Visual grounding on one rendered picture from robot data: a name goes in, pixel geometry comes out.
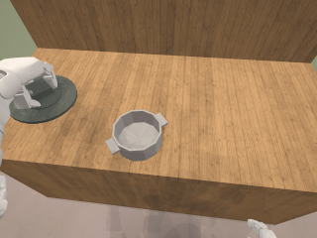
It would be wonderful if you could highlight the lid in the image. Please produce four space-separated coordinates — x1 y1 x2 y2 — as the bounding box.
9 75 77 124

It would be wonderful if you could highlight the left robot forearm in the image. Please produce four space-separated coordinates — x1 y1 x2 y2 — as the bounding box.
0 66 22 167

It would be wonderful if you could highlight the left robot hand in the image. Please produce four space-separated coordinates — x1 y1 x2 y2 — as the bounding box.
0 57 57 109

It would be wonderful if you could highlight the right robot hand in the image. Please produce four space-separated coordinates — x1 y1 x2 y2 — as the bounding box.
248 219 276 238

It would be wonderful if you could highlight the table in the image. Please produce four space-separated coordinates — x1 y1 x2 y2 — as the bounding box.
0 0 317 225

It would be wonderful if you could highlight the knob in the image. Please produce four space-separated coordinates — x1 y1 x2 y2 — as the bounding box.
25 78 54 101

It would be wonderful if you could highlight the pot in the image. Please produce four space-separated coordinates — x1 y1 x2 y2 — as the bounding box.
105 109 168 162

